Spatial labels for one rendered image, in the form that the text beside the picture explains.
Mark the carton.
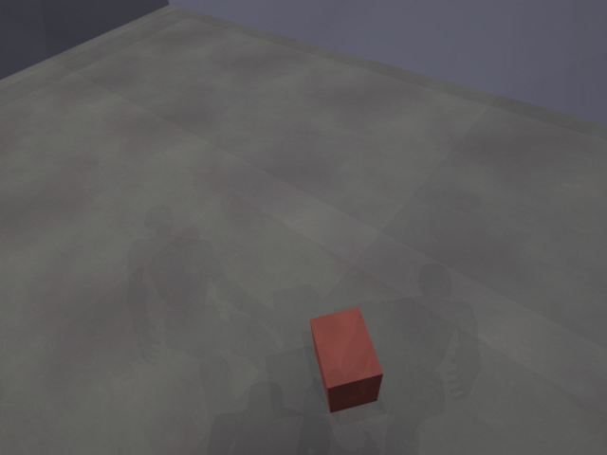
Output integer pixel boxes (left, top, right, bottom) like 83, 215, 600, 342
310, 307, 383, 413

